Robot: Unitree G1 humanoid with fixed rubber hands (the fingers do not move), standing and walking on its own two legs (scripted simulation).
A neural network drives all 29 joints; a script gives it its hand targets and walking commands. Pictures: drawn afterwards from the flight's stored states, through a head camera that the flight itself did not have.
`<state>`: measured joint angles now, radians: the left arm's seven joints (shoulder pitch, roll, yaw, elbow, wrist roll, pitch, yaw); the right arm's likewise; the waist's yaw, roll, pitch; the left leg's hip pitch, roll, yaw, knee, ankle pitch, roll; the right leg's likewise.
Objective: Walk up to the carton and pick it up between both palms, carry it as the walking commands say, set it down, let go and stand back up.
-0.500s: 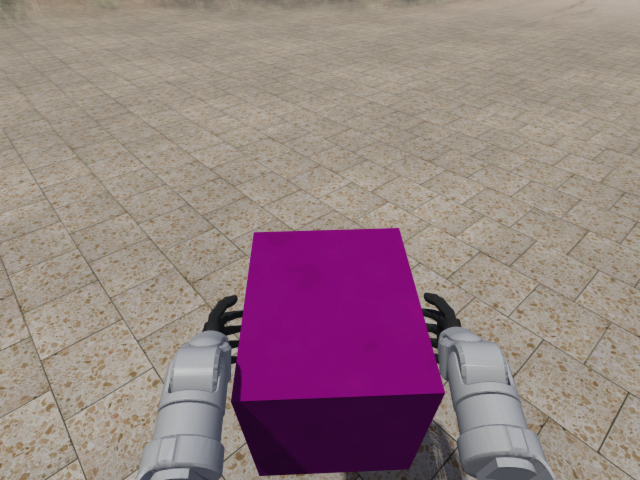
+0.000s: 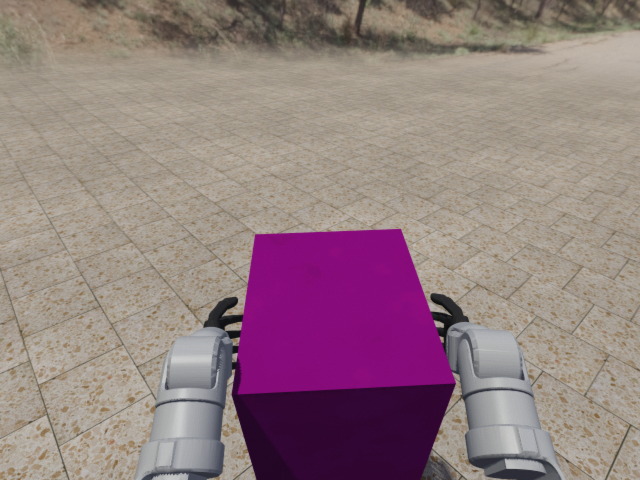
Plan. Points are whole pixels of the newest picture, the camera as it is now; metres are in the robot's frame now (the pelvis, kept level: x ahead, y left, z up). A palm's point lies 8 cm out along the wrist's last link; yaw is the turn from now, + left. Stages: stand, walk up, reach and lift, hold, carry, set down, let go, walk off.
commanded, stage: carry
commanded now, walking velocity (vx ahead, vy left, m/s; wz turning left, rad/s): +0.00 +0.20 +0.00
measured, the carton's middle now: (334, 353) +0.31 +0.00 +0.03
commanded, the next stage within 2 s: none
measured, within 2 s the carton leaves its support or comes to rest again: neither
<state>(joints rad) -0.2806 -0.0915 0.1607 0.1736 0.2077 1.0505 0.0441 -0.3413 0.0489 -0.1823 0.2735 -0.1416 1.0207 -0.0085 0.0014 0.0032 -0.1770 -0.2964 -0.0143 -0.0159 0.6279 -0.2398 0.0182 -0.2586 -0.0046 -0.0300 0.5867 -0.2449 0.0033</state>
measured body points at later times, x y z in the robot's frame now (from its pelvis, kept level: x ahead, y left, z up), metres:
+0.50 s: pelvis -0.02 +0.04 -0.01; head -0.10 +0.05 +0.44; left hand +0.25 +0.21 +0.08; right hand +0.26 -0.10 +0.08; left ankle +0.04 +0.13 -0.73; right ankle +0.00 -0.11 -0.72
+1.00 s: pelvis -0.06 +0.08 -0.01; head -0.13 +0.08 +0.43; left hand +0.21 +0.23 +0.07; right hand +0.21 -0.09 +0.07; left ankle +0.02 +0.17 -0.72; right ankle -0.04 -0.09 -0.73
